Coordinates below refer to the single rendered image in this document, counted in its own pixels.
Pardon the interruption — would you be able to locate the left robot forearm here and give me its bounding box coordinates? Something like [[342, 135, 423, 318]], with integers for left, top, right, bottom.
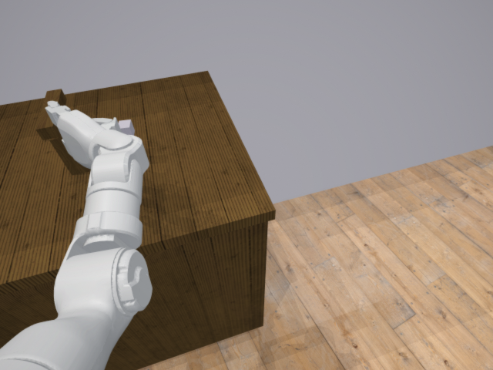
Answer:
[[54, 129, 149, 312]]

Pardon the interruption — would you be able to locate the counter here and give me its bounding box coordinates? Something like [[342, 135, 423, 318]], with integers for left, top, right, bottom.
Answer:
[[0, 71, 276, 370]]

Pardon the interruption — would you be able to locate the tap lever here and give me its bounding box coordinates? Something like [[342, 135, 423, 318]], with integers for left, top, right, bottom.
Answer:
[[119, 119, 135, 135]]

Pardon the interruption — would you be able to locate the robot left hand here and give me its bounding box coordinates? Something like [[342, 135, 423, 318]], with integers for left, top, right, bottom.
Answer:
[[45, 101, 122, 169]]

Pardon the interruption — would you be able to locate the robot left upper arm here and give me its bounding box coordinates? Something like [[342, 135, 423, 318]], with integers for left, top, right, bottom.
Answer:
[[0, 247, 153, 370]]

